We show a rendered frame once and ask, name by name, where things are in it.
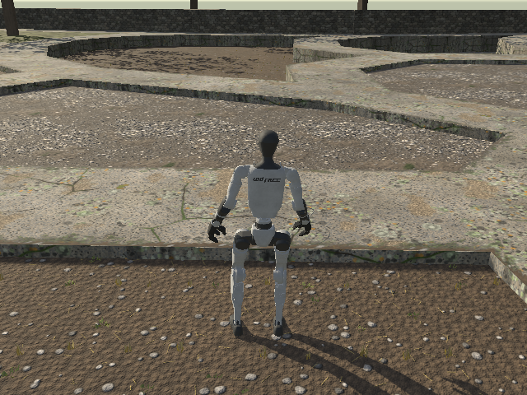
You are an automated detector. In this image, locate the left robot forearm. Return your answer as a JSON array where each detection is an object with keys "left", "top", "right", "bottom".
[{"left": 211, "top": 196, "right": 231, "bottom": 227}]

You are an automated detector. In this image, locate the robot left upper arm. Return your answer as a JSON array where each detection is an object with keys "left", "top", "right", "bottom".
[{"left": 223, "top": 165, "right": 250, "bottom": 209}]

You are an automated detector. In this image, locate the robot right upper arm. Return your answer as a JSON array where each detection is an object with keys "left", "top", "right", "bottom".
[{"left": 284, "top": 166, "right": 305, "bottom": 211}]

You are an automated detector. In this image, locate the right robot forearm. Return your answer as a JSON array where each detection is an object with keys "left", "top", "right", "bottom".
[{"left": 296, "top": 198, "right": 310, "bottom": 225}]

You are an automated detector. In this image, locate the right robot thigh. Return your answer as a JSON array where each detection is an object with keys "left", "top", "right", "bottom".
[{"left": 273, "top": 230, "right": 291, "bottom": 284}]

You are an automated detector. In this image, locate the right robot hand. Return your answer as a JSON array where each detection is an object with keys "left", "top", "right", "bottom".
[{"left": 292, "top": 221, "right": 311, "bottom": 236}]

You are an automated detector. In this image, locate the robot right foot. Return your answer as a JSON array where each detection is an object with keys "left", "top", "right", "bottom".
[{"left": 273, "top": 316, "right": 285, "bottom": 337}]

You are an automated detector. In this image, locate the left robot hand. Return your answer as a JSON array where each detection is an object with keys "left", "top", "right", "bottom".
[{"left": 208, "top": 222, "right": 226, "bottom": 243}]

